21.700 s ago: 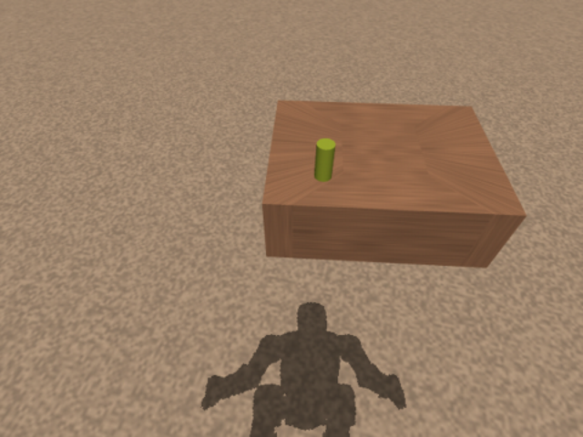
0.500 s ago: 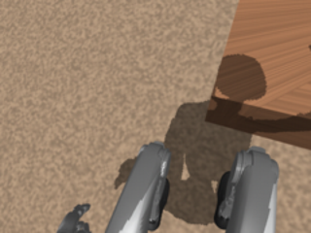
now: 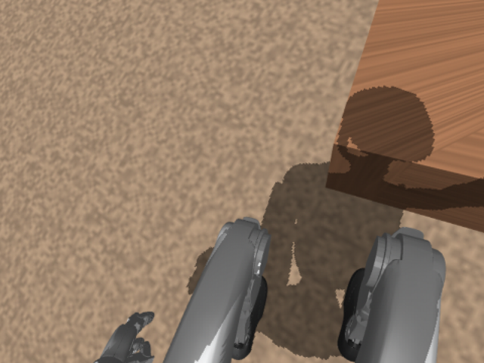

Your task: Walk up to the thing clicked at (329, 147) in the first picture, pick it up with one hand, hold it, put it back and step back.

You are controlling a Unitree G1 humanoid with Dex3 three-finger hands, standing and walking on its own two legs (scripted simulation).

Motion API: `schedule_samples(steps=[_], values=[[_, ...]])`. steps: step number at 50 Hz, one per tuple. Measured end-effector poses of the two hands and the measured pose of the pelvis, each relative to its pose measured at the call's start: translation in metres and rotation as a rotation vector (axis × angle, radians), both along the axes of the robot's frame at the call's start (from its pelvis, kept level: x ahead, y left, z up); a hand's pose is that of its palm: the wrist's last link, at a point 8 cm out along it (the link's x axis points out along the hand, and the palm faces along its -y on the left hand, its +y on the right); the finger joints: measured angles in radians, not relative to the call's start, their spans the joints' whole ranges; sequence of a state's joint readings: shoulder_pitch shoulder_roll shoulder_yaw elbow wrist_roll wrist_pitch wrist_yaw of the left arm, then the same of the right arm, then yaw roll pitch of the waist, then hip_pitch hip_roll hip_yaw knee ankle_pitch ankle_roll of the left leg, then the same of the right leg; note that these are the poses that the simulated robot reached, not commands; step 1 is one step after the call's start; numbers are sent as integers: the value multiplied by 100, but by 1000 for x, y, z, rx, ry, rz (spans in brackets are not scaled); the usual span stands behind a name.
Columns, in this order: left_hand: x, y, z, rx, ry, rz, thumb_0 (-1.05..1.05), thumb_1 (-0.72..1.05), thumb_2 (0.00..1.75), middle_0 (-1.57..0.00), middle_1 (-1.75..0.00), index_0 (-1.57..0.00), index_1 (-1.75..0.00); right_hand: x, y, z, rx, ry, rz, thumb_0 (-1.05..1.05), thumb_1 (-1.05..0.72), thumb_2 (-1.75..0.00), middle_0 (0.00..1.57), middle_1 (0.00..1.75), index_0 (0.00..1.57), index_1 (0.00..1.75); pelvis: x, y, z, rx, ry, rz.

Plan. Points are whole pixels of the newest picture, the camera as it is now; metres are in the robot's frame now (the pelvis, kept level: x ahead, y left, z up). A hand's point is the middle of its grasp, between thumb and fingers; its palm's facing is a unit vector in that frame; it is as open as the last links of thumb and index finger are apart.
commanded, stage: open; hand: right
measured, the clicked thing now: out of the picture +0.53 -0.36 +0.01
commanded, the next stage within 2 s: withdraw in 0.28 s
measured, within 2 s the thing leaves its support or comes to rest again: neither
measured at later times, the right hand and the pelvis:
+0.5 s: hand out of the picture +0.53 -0.36 +0.03, palm faces +0.41 +0.91 -0.03, open 15.7 cm; pelvis +0.00 +0.00 +0.00, yaw +0 degrees
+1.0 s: hand out of the picture +0.51 -0.45 +0.15, palm faces +0.48 +0.85 -0.21, open 16.7 cm; pelvis +0.02 -0.01 +0.10, yaw -2 degrees
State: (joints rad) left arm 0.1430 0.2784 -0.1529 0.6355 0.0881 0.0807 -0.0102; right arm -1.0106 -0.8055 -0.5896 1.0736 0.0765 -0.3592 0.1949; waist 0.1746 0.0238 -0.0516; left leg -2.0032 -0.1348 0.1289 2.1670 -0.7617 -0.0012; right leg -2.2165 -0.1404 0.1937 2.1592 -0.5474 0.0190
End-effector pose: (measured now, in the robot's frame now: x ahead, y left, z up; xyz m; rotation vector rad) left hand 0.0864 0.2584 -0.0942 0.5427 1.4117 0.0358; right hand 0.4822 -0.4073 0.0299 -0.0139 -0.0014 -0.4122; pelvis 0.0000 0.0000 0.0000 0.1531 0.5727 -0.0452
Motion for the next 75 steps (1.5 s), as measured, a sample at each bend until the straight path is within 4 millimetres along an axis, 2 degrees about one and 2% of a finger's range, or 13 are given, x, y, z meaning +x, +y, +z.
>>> schedule_samples(steps=[5,11,25,29,33,43,45,51,53,58,65,69,75], values=[[0,-1,2,3,-1,1,0,90,91,-20,-30,-20,-31,2,2,-2,-2,9,6,-1,38,-50,80,68,81,69,0,-1,0,3,2,-2],[0,0,4,5,1,8,0,90,91,-20,-30,-19,-31,3,3,-2,1,6,-3,-1,39,-31,64,49,64,49,2,-1,2,5,6,-1],[-2,4,3,1,22,18,0,89,91,-20,-30,-19,-31,2,2,0,-9,11,-7,-1,36,-12,27,19,26,19,4,2,4,1,10,4],[-3,6,5,10,25,32,0,89,91,-20,-29,-19,-31,1,-6,11,-17,-7,-26,-1,37,-9,19,12,18,13,4,2,7,-1,11,4],[-2,6,15,15,23,56,0,89,91,-20,-29,-19,-31,-3,-21,37,-36,-26,-55,-1,38,-6,14,8,13,9,5,2,18,-5,9,1],[0,2,71,18,1,74,0,89,89,-20,-29,-19,-30,-13,-67,133,-46,-24,-85,-1,39,-4,9,5,8,5,12,-2,71,12,14,-29],[1,3,83,20,-5,69,0,89,89,-20,-29,-20,-30,-12,-71,142,-63,19,-74,-1,38,-5,8,4,8,5,13,-3,79,14,18,-36],[4,-1,115,5,14,91,0,89,89,-21,-30,-20,-31,-15,-78,136,-114,266,-134,0,37,-7,7,5,7,5,16,-9,108,9,21,-48],[7,-4,127,-6,22,100,0,89,90,-21,-30,-20,-31,-19,-82,141,-127,300,-163,-1,38,-8,6,5,7,6,18,-11,121,6,22,-52],[21,-17,165,-26,-1,112,0,89,90,-20,-30,-20,-31,-37,-95,177,-166,342,-255,-1,40,-10,7,6,7,7,28,-15,160,0,-5,-69],[47,-34,216,-54,-62,100,0,90,90,-20,-30,-20,-30,-75,-112,227,-183,436,-346,-1,42,-11,7,7,7,7,45,-26,216,-5,-64,-103],[63,-43,243,-74,-107,98,0,90,90,-20,-30,-20,-30,-101,-103,232,-186,533,-317,0,44,-11,6,7,6,7,53,-33,245,-17,-109,-122],[91,-55,283,-95,-207,91,0,90,90,-20,-29,-20,-30,-146,-54,212,-112,675,-203,0,45,-10,6,7,6,7,62,-42,281,-42,-182,-141]])
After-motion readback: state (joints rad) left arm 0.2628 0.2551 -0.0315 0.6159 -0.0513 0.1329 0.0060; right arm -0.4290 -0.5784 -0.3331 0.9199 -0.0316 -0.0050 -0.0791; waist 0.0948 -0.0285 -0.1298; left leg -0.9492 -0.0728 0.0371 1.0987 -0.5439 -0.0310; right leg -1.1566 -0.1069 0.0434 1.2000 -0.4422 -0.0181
